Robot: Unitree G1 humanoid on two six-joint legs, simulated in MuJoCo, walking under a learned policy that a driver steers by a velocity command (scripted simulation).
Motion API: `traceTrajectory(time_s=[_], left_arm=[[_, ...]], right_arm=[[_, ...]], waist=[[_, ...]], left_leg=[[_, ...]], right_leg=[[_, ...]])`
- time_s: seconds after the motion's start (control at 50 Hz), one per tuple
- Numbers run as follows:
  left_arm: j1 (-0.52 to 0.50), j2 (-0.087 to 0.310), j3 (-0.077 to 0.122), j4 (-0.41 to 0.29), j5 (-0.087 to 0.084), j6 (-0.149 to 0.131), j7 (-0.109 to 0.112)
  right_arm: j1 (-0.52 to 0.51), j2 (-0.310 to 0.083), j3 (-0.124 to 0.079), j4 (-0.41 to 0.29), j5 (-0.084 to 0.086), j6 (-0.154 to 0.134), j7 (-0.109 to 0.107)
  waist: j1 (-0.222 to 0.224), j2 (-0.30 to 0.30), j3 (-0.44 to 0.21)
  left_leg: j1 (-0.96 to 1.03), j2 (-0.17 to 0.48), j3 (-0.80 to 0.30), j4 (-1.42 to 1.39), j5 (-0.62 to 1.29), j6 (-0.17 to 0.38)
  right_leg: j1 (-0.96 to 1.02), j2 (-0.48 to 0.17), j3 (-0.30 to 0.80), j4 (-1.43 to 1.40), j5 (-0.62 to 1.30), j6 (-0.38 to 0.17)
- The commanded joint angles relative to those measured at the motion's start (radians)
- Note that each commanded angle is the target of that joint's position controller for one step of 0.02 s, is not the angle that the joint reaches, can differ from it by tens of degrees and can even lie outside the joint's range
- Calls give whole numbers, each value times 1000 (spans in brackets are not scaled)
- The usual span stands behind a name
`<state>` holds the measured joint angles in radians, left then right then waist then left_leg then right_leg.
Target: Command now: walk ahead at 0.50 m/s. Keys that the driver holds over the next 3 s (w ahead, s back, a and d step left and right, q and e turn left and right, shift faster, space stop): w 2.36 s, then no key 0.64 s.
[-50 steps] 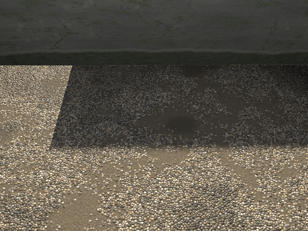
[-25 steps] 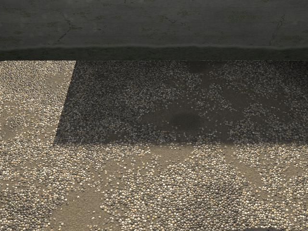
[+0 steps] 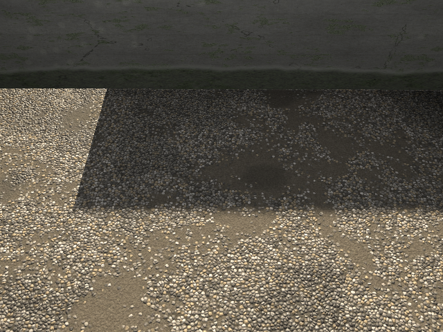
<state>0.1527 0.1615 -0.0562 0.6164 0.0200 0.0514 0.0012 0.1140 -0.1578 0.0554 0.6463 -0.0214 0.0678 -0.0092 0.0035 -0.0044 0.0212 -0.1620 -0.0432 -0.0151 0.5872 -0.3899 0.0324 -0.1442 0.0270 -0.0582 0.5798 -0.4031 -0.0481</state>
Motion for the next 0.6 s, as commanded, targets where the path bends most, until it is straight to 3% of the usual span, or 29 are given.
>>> traceTrajectory(time_s=[0.02,0.1,0.12,0.14,0.16,0.18,0.2,0.26,0.5,0.52,0.54,0.56,0.58,0.6], left_arm=[[-66,65,18,-87,1,-16,3],[-64,67,19,-84,1,-15,5],[-79,116,37,-89,6,1,2],[-53,119,38,-75,13,4,8],[-66,87,33,-79,9,3,7],[-71,40,14,-78,1,-7,10],[-81,34,10,-79,2,-8,10],[-91,53,14,-86,0,-8,6],[-72,62,16,-84,2,-18,6],[-57,66,15,-80,5,-18,-1],[-71,113,33,-76,-12,1,6],[-123,100,36,-106,0,8,4],[-108,52,23,-101,19,-2,3],[-45,30,11,-73,8,-11,10]], right_arm=[[-77,-66,-17,-89,0,-16,-3],[-72,-68,-17,-89,1,-16,-4],[-90,-121,-38,-98,-10,-8,4],[-38,-128,-44,-87,-6,-7,5],[-34,-114,-37,-75,10,-1,-8],[-66,-55,-17,-86,6,-12,-2],[-109,-34,-11,-102,2,-11,-6],[-93,-57,-13,-99,-1,-6,-5],[-76,-66,-14,-96,1,-19,-2],[-92,-72,-14,-98,0,-18,-2],[-99,-87,-24,-106,-10,-10,3],[-45,-118,-33,-92,-6,-12,13],[-61,-97,-27,-81,6,-9,-2],[-79,-47,-15,-93,8,-17,-8]], waist=[[0,1,-69],[0,2,-70],[-4,7,-94],[-6,-1,-161],[12,3,-164],[5,12,-166],[7,10,-101],[-1,-1,-52],[-2,4,-67],[0,11,-90],[-26,-3,-75],[-16,9,-105],[22,0,-135],[9,18,-171]], left_leg=[[8,48,-66,-56,365,16],[12,48,-67,-52,391,19],[12,84,-22,-3,696,22],[35,81,-15,20,803,22],[74,75,-65,-4,775,28],[69,55,-61,-19,480,21],[41,55,-63,-31,461,21],[-22,47,-68,-61,332,14],[2,50,-75,-60,373,21],[1,59,-72,-56,371,24],[-17,69,-29,-34,564,31],[15,70,-38,-15,763,14],[54,76,-94,-2,730,27],[74,62,-74,-27,490,26]], right_leg=[[9,-66,85,-68,391,-2],[12,-66,82,-62,408,-2],[10,-96,53,1,689,-6],[44,-89,39,35,771,-6],[10,-69,26,13,638,3],[4,-67,51,-31,400,17],[3,-65,67,-52,420,13],[-11,-68,78,-63,344,4],[3,-69,80,-64,366,1],[16,-64,84,-56,356,-2],[39,-95,103,-42,634,-11],[17,-100,48,16,727,-8],[-8,-64,27,11,557,4],[16,-63,59,-46,381,19]])
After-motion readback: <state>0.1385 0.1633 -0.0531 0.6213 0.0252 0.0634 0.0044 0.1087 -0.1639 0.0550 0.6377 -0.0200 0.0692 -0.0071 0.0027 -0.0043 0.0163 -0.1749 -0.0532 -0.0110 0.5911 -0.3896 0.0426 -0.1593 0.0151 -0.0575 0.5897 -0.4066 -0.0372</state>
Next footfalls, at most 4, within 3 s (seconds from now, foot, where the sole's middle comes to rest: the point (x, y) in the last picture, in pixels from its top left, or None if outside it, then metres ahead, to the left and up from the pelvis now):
none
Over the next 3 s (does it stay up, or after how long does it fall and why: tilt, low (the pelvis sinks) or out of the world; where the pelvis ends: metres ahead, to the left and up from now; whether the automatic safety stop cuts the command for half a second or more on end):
stays up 0.00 0.01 0.02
